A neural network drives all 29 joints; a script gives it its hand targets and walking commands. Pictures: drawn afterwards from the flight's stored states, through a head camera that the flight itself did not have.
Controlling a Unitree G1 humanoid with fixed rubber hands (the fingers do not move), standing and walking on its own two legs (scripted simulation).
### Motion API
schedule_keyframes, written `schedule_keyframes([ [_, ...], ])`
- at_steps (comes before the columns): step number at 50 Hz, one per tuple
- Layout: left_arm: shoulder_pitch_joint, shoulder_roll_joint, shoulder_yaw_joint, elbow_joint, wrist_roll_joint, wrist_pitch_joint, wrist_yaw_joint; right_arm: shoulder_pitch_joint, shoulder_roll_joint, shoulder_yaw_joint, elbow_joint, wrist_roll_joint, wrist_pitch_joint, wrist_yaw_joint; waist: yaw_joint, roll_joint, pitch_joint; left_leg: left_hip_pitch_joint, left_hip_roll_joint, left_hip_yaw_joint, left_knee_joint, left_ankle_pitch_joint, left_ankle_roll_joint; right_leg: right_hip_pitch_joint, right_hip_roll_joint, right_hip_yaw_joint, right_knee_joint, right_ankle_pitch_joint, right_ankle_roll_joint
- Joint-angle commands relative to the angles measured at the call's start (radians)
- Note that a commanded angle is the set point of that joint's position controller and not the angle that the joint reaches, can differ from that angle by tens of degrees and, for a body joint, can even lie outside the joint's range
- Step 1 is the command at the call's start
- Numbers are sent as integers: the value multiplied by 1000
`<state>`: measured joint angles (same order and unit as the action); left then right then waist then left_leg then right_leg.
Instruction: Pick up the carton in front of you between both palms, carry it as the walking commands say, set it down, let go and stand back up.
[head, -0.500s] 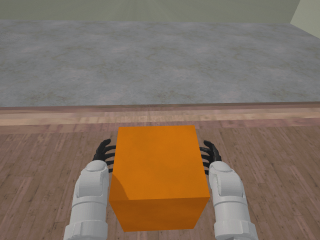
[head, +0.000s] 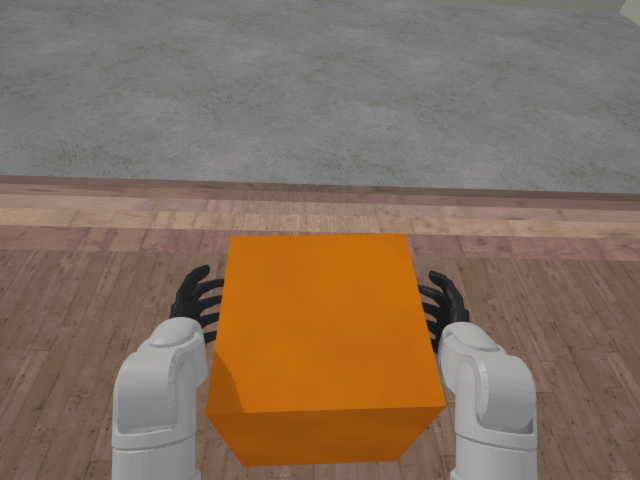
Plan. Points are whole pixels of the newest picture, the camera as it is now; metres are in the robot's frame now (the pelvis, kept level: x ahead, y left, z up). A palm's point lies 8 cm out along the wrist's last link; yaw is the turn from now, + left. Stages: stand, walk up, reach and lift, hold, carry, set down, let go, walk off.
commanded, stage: carry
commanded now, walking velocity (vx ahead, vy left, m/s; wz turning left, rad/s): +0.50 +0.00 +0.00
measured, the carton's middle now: (319, 357) +0.27 +0.00 +0.01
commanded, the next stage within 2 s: none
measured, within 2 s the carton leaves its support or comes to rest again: neither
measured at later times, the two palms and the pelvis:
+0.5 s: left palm (257, 177) +0.57 +0.11 +0.06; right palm (430, 184) +0.58 -0.19 +0.06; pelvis +0.31 -0.05 +0.00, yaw +2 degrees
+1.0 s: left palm (269, 58) +0.95 +0.13 +0.10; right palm (400, 70) +0.93 -0.17 +0.10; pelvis +0.64 -0.01 -0.01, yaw -2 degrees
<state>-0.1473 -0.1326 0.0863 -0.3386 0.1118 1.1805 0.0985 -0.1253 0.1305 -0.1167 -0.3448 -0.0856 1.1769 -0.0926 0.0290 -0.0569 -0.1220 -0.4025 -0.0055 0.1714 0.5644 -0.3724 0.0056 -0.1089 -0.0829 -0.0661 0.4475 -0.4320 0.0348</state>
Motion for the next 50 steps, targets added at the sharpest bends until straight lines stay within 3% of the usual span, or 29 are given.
schedule_keyframes([
  [1, -479, -862, -720, -141, -433, 23, -255, -433, 862, 700, -78, 372, 11, 239, -74, 70, -342, 617, 88, -116, -215, 86, 47, -210, -66, -93, 296, 433, -20],
  [2, -528, -841, -727, -175, -451, 37, -264, -429, 856, 686, -63, 349, 10, 232, -83, 367, -302, 691, 359, -615, -344, 160, 149, -477, 76, -137, 547, 102, 22],
  [3, -562, -841, -731, -155, -458, 49, -270, -472, 848, 683, -82, 343, 17, 227, -63, 322, -239, 702, 426, -710, -338, 330, 247, -629, 70, -11, 674, -85, -15],
  [4, -545, -839, -723, -127, -461, 53, -274, -497, 851, 688, -98, 352, 27, 223, -64, 199, -207, 694, 431, -626, -296, 440, 266, -691, 12, 30, 743, -101, -44],
  [5, -520, -839, -711, -99, -459, 55, -274, -504, 861, 696, -106, 361, 34, 222, -65, 117, -195, 675, 399, -541, -279, 549, 240, -702, -15, 41, 732, -59, -55],
  [6, -488, -850, -703, -76, -450, 56, -272, -512, 865, 706, -110, 369, 40, 224, -63, 83, -191, 672, 380, -470, -293, 534, 204, -712, -30, 40, 658, -5, -59],
  [8, -441, -868, -683, -43, -417, 52, -262, -510, 874, 721, -104, 390, 48, 237, -65, 127, -176, 658, 326, -344, -320, 606, 148, -674, -10, -10, 504, 63, -46],
  [13, -364, -903, -664, -10, -333, 26, -232, -487, 883, 740, -80, 425, 42, 282, -60, 196, -110, 524, 229, -126, -336, 639, 113, -518, 57, -123, 187, 243, -36],
  [15, -379, -912, -671, -24, -333, 22, -230, -477, 882, 740, -72, 426, 36, 291, -60, 234, -80, 439, 220, -75, -329, 705, 93, -382, 83, -176, 101, 335, -48],
  [18, -381, -916, -675, -26, -348, 16, -238, -485, 874, 738, -85, 420, 32, 293, -21, 224, -153, 357, 187, 35, -100, 881, 39, -51, 144, -238, 23, 369, -74],
  [19, -386, -915, -675, -29, -352, 16, -243, -485, 866, 734, -83, 412, 31, 292, -1, 195, -211, 276, 160, 56, 58, 770, 18, 120, 120, -222, 30, 310, -79],
  [20, -377, -913, -675, -19, -350, 17, -248, -498, 858, 732, -79, 404, 32, 291, 24, 74, -255, 131, 117, 47, 299, 496, -7, 242, -60, 49, -41, 93, -109],
  [21, -391, -915, -670, 8, -355, 8, -257, -511, 879, 746, -98, 404, 35, 290, 4, -193, -304, -135, -9, -11, 592, 10, -38, 394, -332, 565, -208, -22, -258],
  [22, -381, -941, -684, 5, -376, 4, -261, -507, 880, 744, -84, 399, 29, 289, -5, -165, -293, -209, 19, -154, 735, -78, -6, 354, -353, 642, -264, 64, -290],
  [23, -405, -966, -700, -8, -394, -4, -266, -508, 904, 744, -79, 397, 21, 289, -3, -107, -273, -230, 65, -174, 773, -43, 23, 302, -326, 523, -241, 206, -275],
  [24, -422, -993, -713, -18, -407, -12, -270, -504, 933, 744, -75, 395, 9, 287, -8, -9, -265, -225, 100, -182, 727, 18, 36, 252, -301, 423, -225, 306, -249],
  [25, -435, -1011, -727, -34, -419, -19, -274, -490, 958, 743, -64, 388, -1, 284, -12, 36, -250, -210, 124, -179, 658, 57, 39, 202, -276, 340, -229, 360, -216],
  [26, -443, -1018, -739, -49, -431, -26, -278, -468, 976, 742, -53, 378, -12, 280, -14, 19, -256, -182, 129, -168, 593, 84, 35, 178, -254, 272, -236, 377, -188],
  [28, -425, -1013, -750, -64, -447, -34, -289, -416, 994, 743, -36, 356, -34, 266, -12, -19, -260, -168, 114, -126, 493, 98, 26, 175, -230, 185, -248, 408, -175],
  [35, -388, -920, -741, -111, -455, -27, -307, -390, 952, 761, -98, 330, -49, 228, -4, -73, -132, -274, 83, -18, 180, 240, -6, 230, -170, 14, -248, 582, -172],
  [40, -440, -795, -703, -125, -433, 13, -275, -509, 822, 763, -160, 376, 4, 222, 5, -91, -43, -234, 52, 45, 39, 324, 21, 229, -147, -51, -219, 701, -167],
  [42, -506, -744, -683, -110, -423, 31, -260, -577, 766, 749, -149, 388, 30, 222, -2, -108, -41, -145, 34, 54, -3, 326, 45, 225, -144, -84, -160, 815, -149],
  [44, -567, -700, -671, -91, -418, 51, -247, -611, 727, 728, -105, 394, 51, 221, -35, -106, -119, 100, -36, 110, -52, 306, 57, 173, -116, -149, 50, 989, -119],
  [45, -611, -686, -670, -78, -418, 60, -242, -638, 708, 711, -76, 390, 57, 220, -62, -46, -192, 289, -52, 129, -104, 301, 58, 100, -69, -185, 244, 915, -91],
  [46, -660, -670, -661, -50, -415, 69, -237, -667, 703, 696, -46, 387, 67, 219, -87, 66, -274, 478, 113, -83, -102, 163, 75, -65, -50, -159, 494, 601, -68],
  [47, -700, -709, -676, -28, -428, 82, -232, -708, 663, 674, -14, 376, 68, 220, -71, 341, -336, 688, 399, -628, -223, 78, 252, -403, 119, -79, 798, 125, -32],
  [48, -726, -701, -653, 6, -427, 85, -230, -733, 702, 681, 15, 405, 75, 222, -69, 320, -329, 662, 414, -720, -304, 137, 287, -520, 116, 57, 962, -25, -52],
  [49, -776, -739, -648, 24, -434, 82, -228, -796, 731, 682, 13, 428, 73, 224, -72, 267, -306, 623, 388, -595, -267, 269, 269, -558, 64, 93, 1011, -7, -80],
  [50, -813, -768, -640, 46, -438, 77, -226, -855, 769, 684, 25, 442, 69, 228, -72, 152, -303, 572, 362, -497, -223, 375, 237, -562, 33, 98, 995, 22, -96],
])
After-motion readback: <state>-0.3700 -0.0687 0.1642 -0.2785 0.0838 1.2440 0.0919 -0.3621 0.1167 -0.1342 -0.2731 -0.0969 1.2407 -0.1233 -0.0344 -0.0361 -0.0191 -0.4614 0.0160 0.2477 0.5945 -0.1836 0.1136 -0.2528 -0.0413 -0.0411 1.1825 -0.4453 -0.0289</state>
